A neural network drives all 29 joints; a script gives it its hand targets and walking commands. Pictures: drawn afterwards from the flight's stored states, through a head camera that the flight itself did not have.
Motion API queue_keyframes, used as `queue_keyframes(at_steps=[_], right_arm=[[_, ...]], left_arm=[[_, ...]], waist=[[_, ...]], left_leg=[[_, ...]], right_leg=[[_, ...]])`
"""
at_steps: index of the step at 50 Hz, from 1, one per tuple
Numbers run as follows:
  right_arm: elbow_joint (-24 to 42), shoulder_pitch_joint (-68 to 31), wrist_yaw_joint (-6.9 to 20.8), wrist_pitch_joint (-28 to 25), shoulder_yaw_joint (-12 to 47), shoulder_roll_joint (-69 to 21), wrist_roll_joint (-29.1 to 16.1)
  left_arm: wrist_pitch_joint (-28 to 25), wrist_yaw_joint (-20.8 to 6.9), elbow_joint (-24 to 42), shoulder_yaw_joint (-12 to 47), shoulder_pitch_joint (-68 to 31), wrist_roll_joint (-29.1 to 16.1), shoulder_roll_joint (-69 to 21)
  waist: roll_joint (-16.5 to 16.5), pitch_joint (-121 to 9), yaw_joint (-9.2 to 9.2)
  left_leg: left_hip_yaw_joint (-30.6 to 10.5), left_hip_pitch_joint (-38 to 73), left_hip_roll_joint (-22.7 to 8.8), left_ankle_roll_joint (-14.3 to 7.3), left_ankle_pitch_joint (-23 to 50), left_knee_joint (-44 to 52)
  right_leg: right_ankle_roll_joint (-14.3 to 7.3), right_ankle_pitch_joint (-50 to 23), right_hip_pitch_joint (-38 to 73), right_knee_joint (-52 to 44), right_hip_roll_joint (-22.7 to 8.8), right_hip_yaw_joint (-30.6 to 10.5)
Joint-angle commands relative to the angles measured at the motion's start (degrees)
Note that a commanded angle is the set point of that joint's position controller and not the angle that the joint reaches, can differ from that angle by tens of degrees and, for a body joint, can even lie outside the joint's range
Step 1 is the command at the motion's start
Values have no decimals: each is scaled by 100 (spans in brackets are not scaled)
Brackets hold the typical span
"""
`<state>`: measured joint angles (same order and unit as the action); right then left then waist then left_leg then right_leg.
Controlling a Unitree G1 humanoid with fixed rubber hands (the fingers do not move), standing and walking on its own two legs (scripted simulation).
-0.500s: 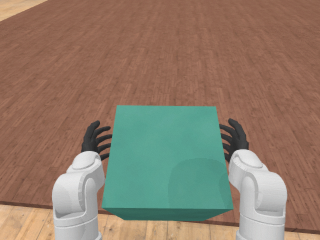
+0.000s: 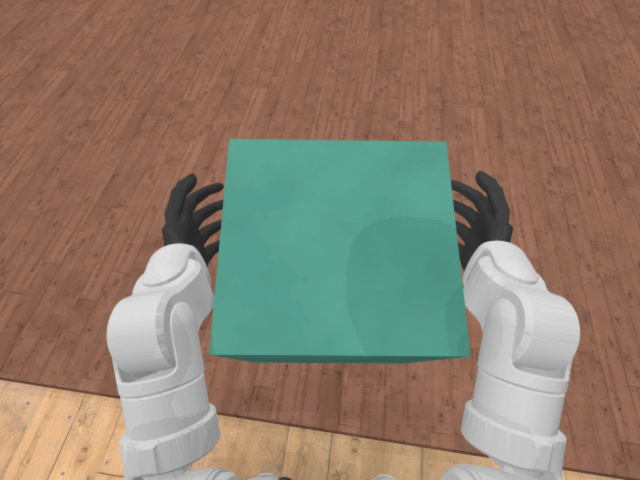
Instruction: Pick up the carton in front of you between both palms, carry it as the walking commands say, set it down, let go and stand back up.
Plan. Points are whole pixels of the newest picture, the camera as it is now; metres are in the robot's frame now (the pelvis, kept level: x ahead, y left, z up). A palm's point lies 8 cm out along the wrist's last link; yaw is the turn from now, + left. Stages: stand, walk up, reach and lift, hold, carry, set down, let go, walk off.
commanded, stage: carry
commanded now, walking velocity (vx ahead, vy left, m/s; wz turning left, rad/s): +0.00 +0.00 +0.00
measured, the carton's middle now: (332, 272) +0.36 +0.01 +0.04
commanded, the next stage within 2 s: none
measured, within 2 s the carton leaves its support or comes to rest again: neither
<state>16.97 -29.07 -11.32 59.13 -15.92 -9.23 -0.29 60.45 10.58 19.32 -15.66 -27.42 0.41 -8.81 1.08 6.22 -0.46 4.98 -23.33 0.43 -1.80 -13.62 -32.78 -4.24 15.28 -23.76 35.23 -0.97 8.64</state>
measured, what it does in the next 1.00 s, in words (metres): stands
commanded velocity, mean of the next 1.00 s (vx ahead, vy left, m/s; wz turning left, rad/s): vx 0.00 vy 0.00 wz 0.00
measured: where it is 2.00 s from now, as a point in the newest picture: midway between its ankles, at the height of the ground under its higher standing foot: outside the picture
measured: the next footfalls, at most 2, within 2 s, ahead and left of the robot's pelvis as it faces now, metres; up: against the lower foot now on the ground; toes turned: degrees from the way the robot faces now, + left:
none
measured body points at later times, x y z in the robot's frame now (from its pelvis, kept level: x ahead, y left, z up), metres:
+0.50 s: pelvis +0.05 +0.02 +0.00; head +0.04 +0.02 +0.45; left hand +0.38 +0.16 +0.10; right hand +0.38 -0.15 +0.10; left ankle +0.02 +0.11 -0.73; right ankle +0.01 -0.07 -0.73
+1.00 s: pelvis +0.02 +0.02 +0.01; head +0.00 +0.02 +0.46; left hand +0.35 +0.17 +0.11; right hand +0.35 -0.14 +0.11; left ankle +0.02 +0.11 -0.73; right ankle +0.01 -0.07 -0.73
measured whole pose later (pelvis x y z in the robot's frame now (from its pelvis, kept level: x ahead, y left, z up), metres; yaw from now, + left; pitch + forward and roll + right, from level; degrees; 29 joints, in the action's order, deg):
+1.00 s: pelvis +0.02 +0.02 +0.01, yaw -1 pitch +1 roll +0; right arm -0.9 -24.6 -10.9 57.8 -16.4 -8.4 4.4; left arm 58.7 11.2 0.9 -15.9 -23.6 4.9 -9.2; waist -0.9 -5.6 -0.1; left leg 6.0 -14.8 0.2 -2.7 -16.3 -29.6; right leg -2.2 16.3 -14.4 29.1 -0.5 7.3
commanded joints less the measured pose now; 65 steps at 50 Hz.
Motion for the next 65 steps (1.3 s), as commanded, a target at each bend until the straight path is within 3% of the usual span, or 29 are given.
queue_keyframes(at_steps=[1,2,4,6,8,9,13,14,17,20,22,23,30,34,35,37,38,42,45,48,53,54,55,58,59,65], right_arm=[[502,-2742,36,72,3683,-3438,-865],[412,-2636,26,112,3647,-3283,-824],[387,-2577,25,173,3644,-3270,-863],[113,-2530,7,268,3664,-3262,-783],[-255,-2324,12,342,3534,-3314,-667],[-489,-2337,-5,368,3460,-3357,-597],[-1141,-2290,59,296,3276,-3689,-330],[-1141,-2392,75,245,3301,-3818,-321],[-1445,-2567,95,94,3287,-4047,-257],[-1252,-2779,131,-98,3384,-4308,-383],[-1386,-2734,142,-159,3322,-4252,-324],[-1364,-2734,117,-184,3381,-4182,-332],[-1316,-2549,66,-227,3365,-4070,-356],[-1417,-2415,41,-192,3224,-3963,-239],[-1366,-2428,58,-195,3222,-4025,-240],[-1444,-2529,65,-181,3268,-4028,-284],[-1369,-2627,90,-190,3337,-4114,-308],[-1458,-2662,54,-172,3241,-4067,-313],[-1586,-2508,18,-167,3248,-4078,-251],[-1523,-2775,51,-171,3252,-4107,-272],[-1510,-2785,39,-162,3209,-4060,-245],[-1482,-2655,64,-165,3283,-4201,-347],[-1345,-2910,55,-195,3314,-4174,-371],[-1554,-2562,46,-155,3237,-4075,-273],[-1477,-2637,45,-184,3267,-4151,-327],[-1449,-2848,55,-163,3343,-4230,-396]], left_arm=[[-20,-1,645,3875,-3120,-1101,-3510],[25,22,503,3822,-3030,-1044,-3405],[78,33,284,3793,-2923,-1095,-3395],[158,40,-107,3553,-2545,-846,-3273],[208,65,-483,3448,-2378,-720,-3333],[220,70,-575,3370,-2430,-625,-3297],[167,58,-1028,3288,-2690,-426,-3670],[115,40,-1167,3266,-2627,-369,-3769],[-21,40,-1442,3168,-2746,-187,-3928],[-183,10,-1354,3311,-3006,-344,-4315],[-266,10,-1320,3420,-3160,-373,-4268],[-294,31,-1388,3362,-2994,-309,-4187],[-344,80,-1338,3342,-2752,-304,-4065],[-307,61,-1445,3333,-2703,-326,-4067],[-304,42,-1389,3368,-2736,-370,-4108],[-292,40,-1445,3343,-2768,-355,-4145],[-300,32,-1442,3315,-2808,-345,-4119],[-281,65,-1509,3272,-2823,-309,-4101],[-302,85,-1447,3294,-2871,-329,-4069],[-277,58,-1554,3295,-3006,-320,-4179],[-281,58,-1639,3204,-2829,-249,-4102],[-301,50,-1391,3284,-2914,-376,-4178],[-291,40,-1548,3320,-2979,-390,-4268],[-306,41,-1419,3312,-2877,-376,-4150],[-303,41,-1422,3345,-2923,-422,-4191],[-291,64,-1440,3257,-2983,-352,-4184]], waist=[[-731,-4145,80],[-790,-4005,25],[-304,-3862,-44],[262,-3688,-54],[369,-3546,-77],[284,-3415,-47],[-203,-3217,4],[-153,-3201,18],[-216,-2992,31],[22,-3047,24],[-330,-2931,41],[-179,-2907,25],[-215,-2969,32],[-62,-2843,47],[-219,-2890,33],[-185,-2846,19],[-106,-2857,43],[-218,-2727,17],[-80,-2754,31],[-293,-2670,21],[-2,-2667,47],[-110,-2784,58],[-182,-2770,16],[-75,-2855,35],[-280,-2842,43],[-41,-2845,40]], left_leg=[[-862,2589,-1238,-645,5643,-247],[-683,2313,-1095,-471,5300,-278],[-565,1631,-867,-330,3735,-257],[-427,1242,-652,-233,2456,-217],[-340,1118,-553,-74,1913,-147],[-376,1107,-547,-62,1970,-108],[-578,1605,-869,-113,3153,32],[-582,1689,-907,-116,3304,46],[-573,1473,-894,-89,2880,55],[-557,1394,-851,-104,2337,88],[-641,1510,-895,-84,2311,288],[-664,1552,-889,-106,2411,287],[-617,1626,-888,-133,2412,329],[-620,1550,-858,-133,2039,415],[-608,1640,-860,-97,2019,459],[-665,1564,-874,-136,1809,509],[-692,1433,-858,-150,1347,578],[-638,1437,-845,-147,1506,614],[-663,1451,-860,-154,1602,611],[-657,1354,-854,-141,1206,698],[-644,1328,-880,-138,1101,706],[-632,1383,-832,-127,1086,708],[-612,1315,-836,-144,1180,670],[-630,1430,-842,-146,1358,675],[-649,1382,-888,-151,1438,597],[-630,1267,-870,-137,1246,650]], right_leg=[[214,-1618,1121,-146,-410,-609],[168,-2124,1367,-117,-423,-616],[6,-3510,1989,-86,-721,-799],[-82,-4578,2213,-131,-866,-879],[-138,-5248,2335,-180,-989,-923],[-84,-5216,2318,-223,-911,-890],[142,-3140,1800,-362,-666,-726],[148,-2970,1764,-384,-649,-761],[139,-2989,1780,-435,-694,-758],[124,-3117,1925,-442,-764,-799],[86,-2388,1710,-474,-740,-806],[123,-2143,1666,-523,-693,-777],[137,-2284,1729,-591,-698,-796],[141,-2046,1649,-681,-703,-816],[128,-1929,1591,-701,-707,-828],[121,-1667,1561,-775,-696,-816],[106,-1396,1580,-879,-705,-870],[129,-1538,1527,-894,-738,-838],[143,-1467,1487,-880,-700,-829],[117,-1100,1410,-960,-708,-846],[139,-1278,1424,-1014,-740,-837],[115,-1252,1428,-998,-758,-871],[126,-1351,1488,-979,-756,-848],[102,-1375,1404,-869,-719,-835],[114,-1419,1428,-888,-729,-847],[111,-1396,1494,-850,-709,-812]])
